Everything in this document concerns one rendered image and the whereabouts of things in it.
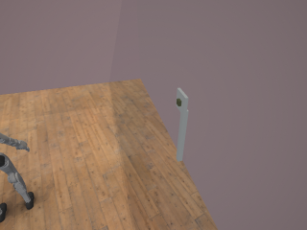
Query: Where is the button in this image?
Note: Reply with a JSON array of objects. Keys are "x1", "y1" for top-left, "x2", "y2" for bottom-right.
[{"x1": 177, "y1": 98, "x2": 182, "y2": 106}]

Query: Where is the robot right thigh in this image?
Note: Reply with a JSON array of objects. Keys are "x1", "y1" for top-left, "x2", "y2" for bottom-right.
[{"x1": 0, "y1": 152, "x2": 18, "y2": 184}]

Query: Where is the right robot forearm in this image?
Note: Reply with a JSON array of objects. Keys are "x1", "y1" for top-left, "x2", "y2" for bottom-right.
[{"x1": 0, "y1": 132, "x2": 21, "y2": 147}]

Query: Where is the right robot shin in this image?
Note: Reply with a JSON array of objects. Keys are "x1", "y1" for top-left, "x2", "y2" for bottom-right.
[{"x1": 12, "y1": 172, "x2": 31, "y2": 203}]

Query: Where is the panel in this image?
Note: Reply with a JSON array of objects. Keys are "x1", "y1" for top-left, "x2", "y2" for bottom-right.
[{"x1": 176, "y1": 87, "x2": 189, "y2": 162}]

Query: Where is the right robot hand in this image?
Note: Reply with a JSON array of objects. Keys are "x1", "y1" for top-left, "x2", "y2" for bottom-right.
[{"x1": 15, "y1": 140, "x2": 30, "y2": 152}]

